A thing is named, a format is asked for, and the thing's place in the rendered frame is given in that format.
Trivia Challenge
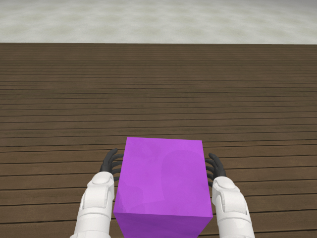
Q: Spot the robot left hand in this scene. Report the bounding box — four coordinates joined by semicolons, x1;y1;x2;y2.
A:
99;148;124;181

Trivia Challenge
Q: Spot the right robot forearm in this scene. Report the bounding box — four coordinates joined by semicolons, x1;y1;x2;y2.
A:
212;177;255;238

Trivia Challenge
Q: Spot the left robot forearm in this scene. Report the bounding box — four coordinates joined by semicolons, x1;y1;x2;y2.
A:
70;172;114;238

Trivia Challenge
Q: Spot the robot right hand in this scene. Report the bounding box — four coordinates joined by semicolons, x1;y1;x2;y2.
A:
205;153;227;187

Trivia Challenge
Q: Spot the carton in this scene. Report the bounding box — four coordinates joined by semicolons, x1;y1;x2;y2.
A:
113;137;213;238

